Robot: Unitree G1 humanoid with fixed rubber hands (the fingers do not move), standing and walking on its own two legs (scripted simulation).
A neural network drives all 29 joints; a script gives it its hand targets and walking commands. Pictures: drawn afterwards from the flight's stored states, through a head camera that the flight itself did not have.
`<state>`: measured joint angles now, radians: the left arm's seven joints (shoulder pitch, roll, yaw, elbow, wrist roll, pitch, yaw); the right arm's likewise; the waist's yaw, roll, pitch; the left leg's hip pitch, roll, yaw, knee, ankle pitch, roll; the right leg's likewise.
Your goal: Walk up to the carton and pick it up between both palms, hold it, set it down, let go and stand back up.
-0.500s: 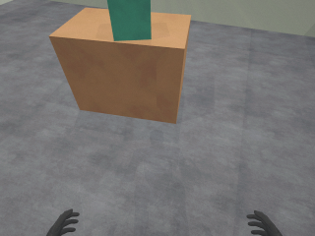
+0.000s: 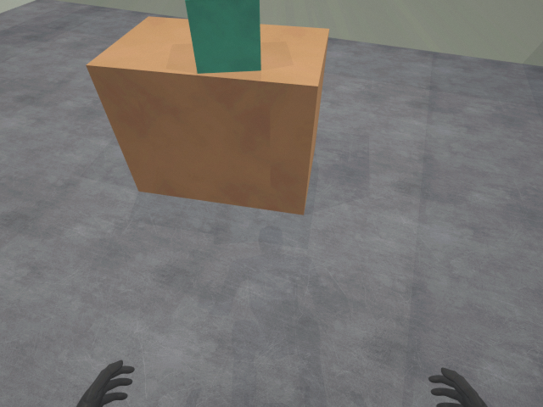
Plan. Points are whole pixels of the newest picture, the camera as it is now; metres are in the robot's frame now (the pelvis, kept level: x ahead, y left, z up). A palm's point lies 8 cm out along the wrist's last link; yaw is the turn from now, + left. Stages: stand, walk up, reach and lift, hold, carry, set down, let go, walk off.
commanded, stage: stand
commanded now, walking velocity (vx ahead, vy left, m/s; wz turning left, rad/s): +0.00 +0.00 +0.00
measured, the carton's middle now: (226, 26) +1.35 +0.16 +0.03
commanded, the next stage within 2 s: none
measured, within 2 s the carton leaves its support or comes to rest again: neither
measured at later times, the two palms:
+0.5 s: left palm out of the picture +0.14 +0.28 -0.07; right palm out of the picture +0.12 -0.28 -0.08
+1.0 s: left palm out of the picture +0.14 +0.29 -0.07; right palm out of the picture +0.12 -0.28 -0.08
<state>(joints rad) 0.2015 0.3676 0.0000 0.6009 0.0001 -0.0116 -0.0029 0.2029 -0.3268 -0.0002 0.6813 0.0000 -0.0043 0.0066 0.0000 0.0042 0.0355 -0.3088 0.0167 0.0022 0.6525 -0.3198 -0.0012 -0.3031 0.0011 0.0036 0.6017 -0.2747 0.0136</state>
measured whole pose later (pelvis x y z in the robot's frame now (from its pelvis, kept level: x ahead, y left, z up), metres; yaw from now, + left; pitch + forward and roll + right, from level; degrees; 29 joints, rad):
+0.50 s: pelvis -0.01 +0.00 +0.00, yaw +0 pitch -1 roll -1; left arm 0.20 0.37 0.00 0.62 0.00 -0.01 0.00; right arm 0.20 -0.33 0.00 0.72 0.00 0.00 0.01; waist 0.00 0.01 0.02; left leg -0.31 0.02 0.00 0.62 -0.29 0.00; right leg -0.30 0.00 0.00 0.57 -0.25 0.01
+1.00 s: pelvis -0.01 +0.00 +0.00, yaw +0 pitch -1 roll -1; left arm 0.20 0.38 0.00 0.65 0.00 -0.01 0.00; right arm 0.20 -0.34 0.00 0.73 0.00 -0.01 0.01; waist 0.00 0.01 0.01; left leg -0.31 0.02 0.00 0.62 -0.29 0.00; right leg -0.30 0.00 0.00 0.56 -0.24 0.01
